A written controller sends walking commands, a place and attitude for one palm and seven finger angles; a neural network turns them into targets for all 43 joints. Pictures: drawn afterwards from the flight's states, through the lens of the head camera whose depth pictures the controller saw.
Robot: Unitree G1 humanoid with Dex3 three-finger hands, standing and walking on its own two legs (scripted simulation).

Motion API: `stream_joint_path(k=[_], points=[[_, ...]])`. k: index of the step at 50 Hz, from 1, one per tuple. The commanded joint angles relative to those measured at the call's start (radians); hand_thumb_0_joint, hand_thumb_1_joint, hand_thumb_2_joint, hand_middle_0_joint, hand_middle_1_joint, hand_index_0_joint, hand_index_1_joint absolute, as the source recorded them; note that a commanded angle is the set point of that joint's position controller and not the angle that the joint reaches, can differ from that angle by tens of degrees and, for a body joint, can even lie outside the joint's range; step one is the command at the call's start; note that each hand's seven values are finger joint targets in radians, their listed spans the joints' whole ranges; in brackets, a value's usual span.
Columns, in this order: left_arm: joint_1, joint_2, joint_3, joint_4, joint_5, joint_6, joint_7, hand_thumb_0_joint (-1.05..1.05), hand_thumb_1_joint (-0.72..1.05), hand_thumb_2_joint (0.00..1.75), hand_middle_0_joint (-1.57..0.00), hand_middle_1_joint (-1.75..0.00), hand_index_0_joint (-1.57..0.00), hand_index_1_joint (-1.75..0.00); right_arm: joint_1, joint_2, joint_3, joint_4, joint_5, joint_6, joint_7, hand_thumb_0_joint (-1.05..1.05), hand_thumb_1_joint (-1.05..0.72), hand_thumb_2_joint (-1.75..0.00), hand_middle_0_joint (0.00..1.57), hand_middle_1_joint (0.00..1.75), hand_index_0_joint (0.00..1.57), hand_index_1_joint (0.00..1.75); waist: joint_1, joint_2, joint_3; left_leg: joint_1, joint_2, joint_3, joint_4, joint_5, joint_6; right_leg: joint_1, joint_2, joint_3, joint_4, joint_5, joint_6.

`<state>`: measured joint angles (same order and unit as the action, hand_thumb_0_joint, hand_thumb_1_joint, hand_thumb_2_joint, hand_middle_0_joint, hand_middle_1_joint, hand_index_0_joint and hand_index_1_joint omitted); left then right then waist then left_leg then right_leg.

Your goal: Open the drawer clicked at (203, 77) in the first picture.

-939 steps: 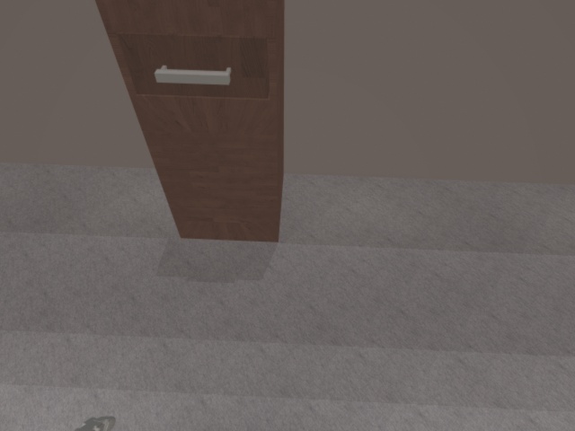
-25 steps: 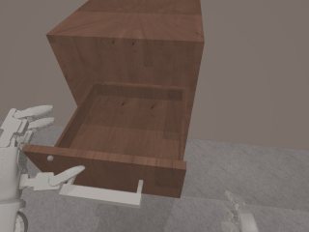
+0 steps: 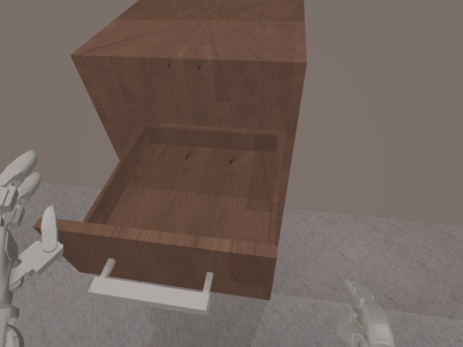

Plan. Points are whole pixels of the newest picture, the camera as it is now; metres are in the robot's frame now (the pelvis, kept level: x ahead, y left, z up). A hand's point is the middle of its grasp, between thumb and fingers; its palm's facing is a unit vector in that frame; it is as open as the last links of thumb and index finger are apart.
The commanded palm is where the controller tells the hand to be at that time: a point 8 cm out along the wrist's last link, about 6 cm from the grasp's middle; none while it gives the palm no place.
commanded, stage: draw the hand back to the body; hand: left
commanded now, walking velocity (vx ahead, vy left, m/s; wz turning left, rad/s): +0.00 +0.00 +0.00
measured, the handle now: (154, 282) +0.21 +0.16 +0.02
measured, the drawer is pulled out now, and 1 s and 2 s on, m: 0.28 0.28 0.28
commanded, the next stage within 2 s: step back with the hand held close in 0.08 s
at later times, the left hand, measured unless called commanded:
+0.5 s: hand (55, 257) +0.17 +0.24 +0.17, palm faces +0.30 -0.80 -0.52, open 7.4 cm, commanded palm +0.10 +0.29 +0.21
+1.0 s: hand out of the picture +0.07 +0.24 +0.19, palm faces +0.44 -0.77 -0.45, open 7.4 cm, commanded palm +0.00 +0.28 +0.21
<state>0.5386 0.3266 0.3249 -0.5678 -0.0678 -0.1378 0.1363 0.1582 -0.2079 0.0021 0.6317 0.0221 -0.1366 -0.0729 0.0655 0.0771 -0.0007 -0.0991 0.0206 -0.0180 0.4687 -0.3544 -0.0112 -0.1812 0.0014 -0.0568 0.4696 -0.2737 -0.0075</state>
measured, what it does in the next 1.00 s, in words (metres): shifts its weight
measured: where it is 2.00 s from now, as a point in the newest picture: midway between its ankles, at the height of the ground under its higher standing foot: outside the picture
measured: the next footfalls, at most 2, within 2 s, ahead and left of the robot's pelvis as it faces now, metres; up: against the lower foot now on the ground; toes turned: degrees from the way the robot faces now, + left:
right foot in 1.16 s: -0.13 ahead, -0.13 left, +0.00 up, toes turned -4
left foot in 1.46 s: -0.24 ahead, +0.07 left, +0.00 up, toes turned +2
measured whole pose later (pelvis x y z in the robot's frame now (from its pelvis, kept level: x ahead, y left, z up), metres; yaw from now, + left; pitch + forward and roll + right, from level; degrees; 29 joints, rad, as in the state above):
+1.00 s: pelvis -0.12 +0.00 -0.01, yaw +1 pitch -1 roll +0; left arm 0.58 0.40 0.44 -0.61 -0.02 -0.25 0.20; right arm 0.22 -0.20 -0.01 0.60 -0.02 -0.13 -0.08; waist -0.02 -0.03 0.04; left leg -0.31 0.02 0.03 0.59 -0.25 0.00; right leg -0.45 -0.01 -0.02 0.73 -0.35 0.00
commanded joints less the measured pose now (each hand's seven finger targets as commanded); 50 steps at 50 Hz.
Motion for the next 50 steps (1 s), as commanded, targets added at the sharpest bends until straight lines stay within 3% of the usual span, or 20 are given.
stream_joint_path(k=[1,9,10,11,13,16,20,24,28,32,35,37,38,39,41,44,46,47,48,50], points=[[-0.063,0.179,0.129,-0.207,0.002,-0.065,0.015,0.0,0.9,0.9,-0.2,-0.3,-0.2,-0.3,-0.12,-0.09,-0.031,-0.159,0.0,-0.051,-0.005,0.0,-0.9,-0.9,0.2,0.3,0.2,0.3,-0.009,-0.009,-0.094,-0.045,0.035,0.031,-0.038,0.413,0.006,0.087,-0.043,0.009,-0.041,0.336,-0.013],[-0.045,0.165,0.116,-0.186,0.0,-0.07,0.013,0.0,0.9,0.9,-0.2,-0.3,-0.2,-0.3,-0.121,-0.085,-0.031,-0.162,0.001,-0.052,-0.005,0.0,-0.9,-0.9,0.2,0.3,0.2,0.3,-0.009,-0.015,-0.087,-0.047,0.032,0.039,-0.043,0.352,0.014,0.075,-0.045,0.012,-0.052,0.295,-0.009],[-0.216,0.341,0.305,-0.284,0.003,-0.124,0.021,0.0,0.9,0.9,-0.2,-0.3,-0.2,-0.3,-0.044,-0.117,-0.037,-0.19,0.001,-0.029,-0.007,0.0,-0.9,-0.9,0.2,0.3,0.2,0.3,-0.064,-0.068,0.003,-0.095,0.038,0.017,-0.009,0.254,0.036,-0.014,-0.1,0.146,-0.108,0.385,-0.021],[-0.231,0.354,0.323,-0.258,0.013,-0.148,0.02,0.0,0.9,0.9,-0.2,-0.3,-0.2,-0.3,-0.042,-0.107,-0.038,-0.169,-0.004,-0.017,-0.01,0.0,-0.9,-0.9,0.2,0.3,0.2,0.3,-0.064,-0.082,-0.017,-0.081,0.027,0.004,0.017,0.21,0.033,-0.024,-0.136,0.167,-0.118,0.41,-0.037],[-0.045,0.2,0.197,-0.123,0.018,-0.131,0.003,0.0,0.9,0.9,-0.2,-0.3,-0.2,-0.3,-0.062,-0.105,-0.04,-0.175,0.001,0.003,-0.009,0.0,-0.9,-0.9,0.2,0.3,0.2,0.3,-0.081,-0.143,-0.075,-0.037,0.031,0.028,0.035,0.253,0.039,-0.024,-0.155,0.155,-0.089,0.493,-0.032],[0.014,0.181,0.176,-0.141,0.018,-0.13,0.003,0.0,0.9,0.9,-0.2,-0.3,-0.2,-0.3,-0.078,-0.116,-0.05,-0.196,0.007,0.021,-0.002,0.0,-0.9,-0.9,0.2,0.3,0.2,0.3,-0.08,-0.072,-0.132,-0.044,0.059,0.019,0.011,0.367,0.042,-0.003,-0.15,0.123,-0.032,0.495,-0.018],[0.083,0.23,0.232,-0.214,0.031,-0.138,0.024,0.0,0.9,0.9,-0.2,-0.3,-0.2,-0.3,-0.085,-0.112,-0.063,-0.231,0.007,0.042,0.002,0.0,-0.9,-0.9,0.2,0.3,0.2,0.3,-0.072,-0.08,-0.172,-0.124,0.1,-0.031,-0.015,0.458,0.048,0.047,-0.115,0.09,0.038,0.462,-0.006],[0.131,0.257,0.266,-0.297,0.031,-0.156,0.041,0.0,0.9,0.9,-0.2,-0.3,-0.2,-0.3,-0.079,-0.105,-0.064,-0.253,-0.003,0.032,-0.003,0.0,-0.9,-0.9,0.2,0.3,0.2,0.3,-0.067,-0.011,-0.18,-0.19,0.112,-0.065,-0.018,0.499,0.043,0.051,-0.099,0.073,0.089,0.422,-0.012],[0.146,0.245,0.264,-0.322,0.031,-0.17,0.061,0.0,0.9,0.9,-0.2,-0.3,-0.2,-0.3,-0.046,-0.106,-0.069,-0.244,-0.03,-0.004,-0.013,0.0,-0.9,-0.9,0.2,0.3,0.2,0.3,-0.072,0.069,-0.162,-0.268,0.15,-0.094,-0.03,0.511,0.049,0.016,-0.065,0.049,0.17,0.206,-0.011],[0.098,0.222,0.255,-0.282,0.031,-0.178,0.076,0.0,0.9,0.9,-0.2,-0.3,-0.2,-0.3,-0.012,-0.106,-0.067,-0.215,-0.049,-0.037,-0.024,0.0,-0.9,-0.9,0.2,0.3,0.2,0.3,-0.078,0.117,-0.098,-0.395,0.194,-0.11,-0.055,0.376,0.083,0.012,-0.041,0.051,0.248,0.009,-0.001],[0.06,0.206,0.232,-0.261,0.034,-0.178,0.079,0.0,0.9,0.9,-0.2,-0.3,-0.2,-0.3,0.007,-0.116,-0.065,-0.202,-0.046,-0.051,-0.024,0.0,-0.9,-0.9,0.2,0.3,0.2,0.3,-0.083,0.046,-0.082,-0.438,0.164,-0.093,0.026,0.192,0.079,0.009,-0.085,0.119,0.197,0.063,-0.024],[0.023,0.209,0.211,-0.262,0.028,-0.173,0.077,0.0,0.9,0.9,-0.2,-0.3,-0.2,-0.3,0.028,-0.115,-0.068,-0.198,-0.037,-0.044,-0.02,0.0,-0.9,-0.9,0.2,0.3,0.2,0.3,-0.098,-0.166,-0.092,-0.344,0.026,-0.033,0.229,-0.051,0.029,-0.135,-0.225,0.339,-0.056,0.131,-0.097],[0.01,0.223,0.216,-0.243,0.025,-0.167,0.073,0.0,0.9,0.9,-0.2,-0.3,-0.2,-0.3,0.033,-0.113,-0.069,-0.189,-0.027,-0.038,-0.011,0.0,-0.9,-0.9,0.2,0.3,0.2,0.3,-0.102,-0.263,-0.103,-0.265,-0.039,0.011,0.348,-0.162,0.012,-0.21,-0.314,0.445,-0.193,0.006,-0.131],[-0.001,0.232,0.215,-0.236,0.025,-0.161,0.071,0.0,0.9,0.9,-0.2,-0.3,-0.2,-0.3,0.023,-0.105,-0.067,-0.184,-0.022,-0.027,-0.006,0.0,-0.9,-0.9,0.2,0.3,0.2,0.3,-0.09,-0.297,-0.102,-0.229,-0.042,0.009,0.462,-0.182,0.013,-0.235,-0.36,0.454,-0.249,-0.096,-0.153],[-0.002,0.254,0.245,-0.227,0.033,-0.149,0.073,0.0,0.9,0.9,-0.2,-0.3,-0.2,-0.3,-0.015,-0.092,-0.05,-0.188,-0.023,-0.017,-0.005,0.0,-0.9,-0.9,0.2,0.3,0.2,0.3,-0.089,-0.277,-0.088,-0.229,-0.013,0.001,0.396,-0.17,0.02,-0.201,-0.334,0.378,-0.208,0.017,-0.152],[0.029,0.237,0.234,-0.221,0.033,-0.156,0.059,0.0,0.9,0.9,-0.2,-0.3,-0.2,-0.3,-0.019,-0.092,-0.034,-0.182,-0.02,-0.012,-0.007,0.0,-0.9,-0.9,0.2,0.3,0.2,0.3,-0.092,-0.215,-0.07,-0.149,0.004,0.045,0.012,-0.04,0.034,-0.161,-0.215,0.207,-0.116,0.015,-0.052],[0.024,0.241,0.232,-0.26,0.044,-0.178,0.069,0.0,0.9,0.9,-0.2,-0.3,-0.2,-0.3,-0.043,-0.134,-0.06,-0.19,-0.03,-0.028,-0.012,0.0,-0.9,-0.9,0.2,0.3,0.2,0.3,-0.078,0.056,-0.015,-0.267,0.185,-0.148,-0.163,0.018,0.107,-0.139,-0.077,0.129,0.083,-0.022,0.005],[0.035,0.221,0.23,-0.258,0.043,-0.185,0.075,0.0,0.9,0.9,-0.2,-0.3,-0.2,-0.3,-0.046,-0.118,-0.052,-0.194,-0.033,-0.039,-0.009,0.0,-0.9,-0.9,0.2,0.3,0.2,0.3,-0.077,0.177,-0.051,-0.396,0.274,-0.2,-0.207,0.026,0.138,-0.07,-0.019,0.052,0.27,-0.107,0.022],[0.027,0.211,0.223,-0.277,0.049,-0.183,0.084,0.0,0.9,0.9,-0.2,-0.3,-0.2,-0.3,-0.039,-0.106,-0.053,-0.2,-0.048,-0.055,-0.01,0.0,-0.9,-0.9,0.2,0.3,0.2,0.3,-0.089,0.181,-0.05,-0.518,0.303,-0.21,-0.257,-0.013,0.15,-0.027,0.019,0.053,0.445,-0.208,0.021],[0.05,0.2,0.219,-0.296,0.041,-0.178,0.09,0.0,0.9,0.9,-0.2,-0.3,-0.2,-0.3,-0.001,-0.112,-0.076,-0.16,-0.065,-0.07,-0.005,0.0,-0.9,-0.9,0.2,0.3,0.2,0.3,-0.085,0.149,-0.04,-0.356,0.278,-0.137,-0.115,0.439,0.163,-0.159,0.039,0.079,0.514,-0.228,0.022]])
